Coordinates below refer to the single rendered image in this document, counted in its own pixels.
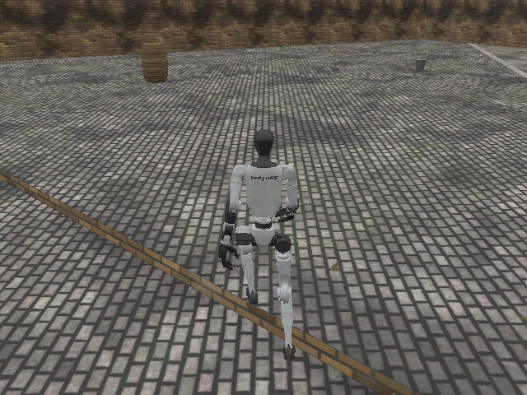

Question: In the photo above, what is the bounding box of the right robot hand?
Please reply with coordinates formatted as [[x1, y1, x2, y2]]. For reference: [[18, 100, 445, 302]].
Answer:
[[275, 208, 294, 222]]

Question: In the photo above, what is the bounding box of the robot left forearm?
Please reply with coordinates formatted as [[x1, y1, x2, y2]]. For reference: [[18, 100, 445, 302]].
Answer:
[[220, 198, 237, 245]]

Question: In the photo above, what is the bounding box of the robot right upper arm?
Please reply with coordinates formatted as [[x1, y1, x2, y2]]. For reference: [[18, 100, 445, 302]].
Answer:
[[281, 165, 298, 208]]

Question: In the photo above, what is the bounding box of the robot right forearm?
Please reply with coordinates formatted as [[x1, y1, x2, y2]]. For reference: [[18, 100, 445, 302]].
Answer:
[[286, 198, 299, 216]]

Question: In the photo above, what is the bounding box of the left robot shin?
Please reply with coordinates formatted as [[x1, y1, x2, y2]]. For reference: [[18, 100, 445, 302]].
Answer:
[[239, 245, 255, 295]]

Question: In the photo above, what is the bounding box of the robot left upper arm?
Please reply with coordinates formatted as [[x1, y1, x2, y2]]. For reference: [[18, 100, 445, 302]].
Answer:
[[229, 165, 247, 211]]

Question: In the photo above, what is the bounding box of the right robot thigh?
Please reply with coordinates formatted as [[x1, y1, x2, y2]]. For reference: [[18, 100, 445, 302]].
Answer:
[[274, 232, 291, 303]]

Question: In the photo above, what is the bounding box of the left robot hand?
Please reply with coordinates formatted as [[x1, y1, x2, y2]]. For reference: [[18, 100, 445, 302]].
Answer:
[[218, 244, 239, 270]]

